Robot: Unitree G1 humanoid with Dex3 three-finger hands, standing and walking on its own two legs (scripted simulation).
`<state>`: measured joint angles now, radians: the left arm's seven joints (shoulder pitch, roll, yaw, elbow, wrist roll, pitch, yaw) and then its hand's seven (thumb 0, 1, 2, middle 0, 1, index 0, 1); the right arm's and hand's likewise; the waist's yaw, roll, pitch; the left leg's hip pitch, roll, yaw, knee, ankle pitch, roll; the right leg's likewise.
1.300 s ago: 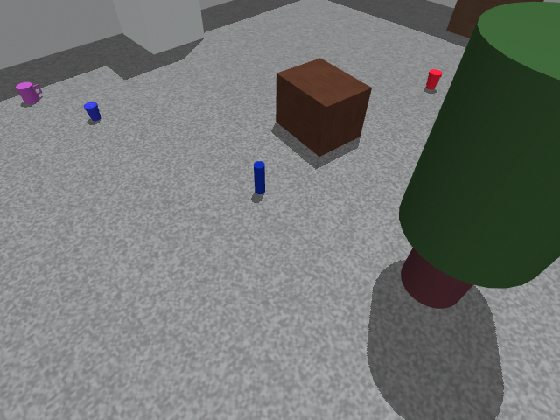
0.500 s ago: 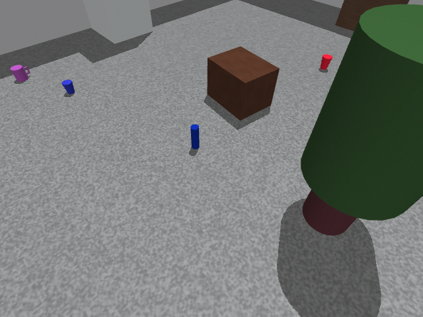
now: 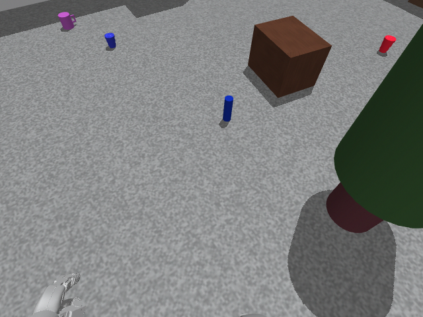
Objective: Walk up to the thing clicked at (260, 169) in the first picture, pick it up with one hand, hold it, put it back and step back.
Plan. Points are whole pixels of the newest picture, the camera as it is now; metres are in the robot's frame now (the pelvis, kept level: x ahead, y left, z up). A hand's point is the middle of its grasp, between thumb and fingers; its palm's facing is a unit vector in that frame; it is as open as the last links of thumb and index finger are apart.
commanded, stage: walk up
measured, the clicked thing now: (227, 109) +1.30 -0.15 -0.69
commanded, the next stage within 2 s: none
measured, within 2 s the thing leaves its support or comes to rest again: neither
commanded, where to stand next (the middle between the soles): +0.05 +0.03 m, yaw +87 degrees
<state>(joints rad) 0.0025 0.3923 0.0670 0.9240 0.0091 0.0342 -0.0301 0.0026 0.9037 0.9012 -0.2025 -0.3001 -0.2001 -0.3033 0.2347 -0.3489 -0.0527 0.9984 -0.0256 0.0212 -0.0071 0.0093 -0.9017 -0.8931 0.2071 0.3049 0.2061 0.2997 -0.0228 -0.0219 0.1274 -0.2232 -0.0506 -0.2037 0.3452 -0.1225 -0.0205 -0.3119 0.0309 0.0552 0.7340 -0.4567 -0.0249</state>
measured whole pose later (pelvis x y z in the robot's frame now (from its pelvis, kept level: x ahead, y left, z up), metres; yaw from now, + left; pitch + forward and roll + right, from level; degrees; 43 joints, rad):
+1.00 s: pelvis +0.04 -0.07 -0.02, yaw +51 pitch -1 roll +2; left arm 0.24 0.39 0.05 0.73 0.03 -0.01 0.00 0.00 0.90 0.90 -0.20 -0.30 -0.20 -0.30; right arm 0.26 -0.41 -0.07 0.64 -0.06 0.06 0.03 0.01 -0.91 -0.89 0.20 0.30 0.20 0.30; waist 0.02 0.04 0.11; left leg -0.48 -0.13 -0.11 1.00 -0.46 -0.01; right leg -0.32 -0.06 -0.06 0.63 -0.30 -0.03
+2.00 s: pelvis +0.04 -0.07 -0.01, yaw +83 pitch -2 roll +2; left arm 0.27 0.38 0.04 0.79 0.04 -0.03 -0.02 0.00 0.90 0.90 -0.21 -0.30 -0.20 -0.30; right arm 0.29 -0.44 -0.05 0.80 -0.02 0.01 0.01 0.01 -0.90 -0.89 0.20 0.30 0.20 0.30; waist 0.05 0.05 0.09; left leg -0.48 -0.06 -0.09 1.04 -0.40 0.00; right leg -0.28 -0.11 -0.08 0.61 -0.30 -0.01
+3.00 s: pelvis +0.04 -0.04 -0.01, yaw +90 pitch -2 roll +0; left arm 0.09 0.38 0.01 1.07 0.00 -0.01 -0.02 0.00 0.90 0.90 -0.20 -0.30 -0.20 -0.30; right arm 0.12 -0.36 0.01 1.10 -0.01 -0.02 0.00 0.01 -0.90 -0.89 0.20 0.30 0.20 0.30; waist 0.01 -0.01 0.05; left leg -0.22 0.00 -0.09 0.48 -0.24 -0.02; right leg -0.19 -0.07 -0.06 0.47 -0.24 0.04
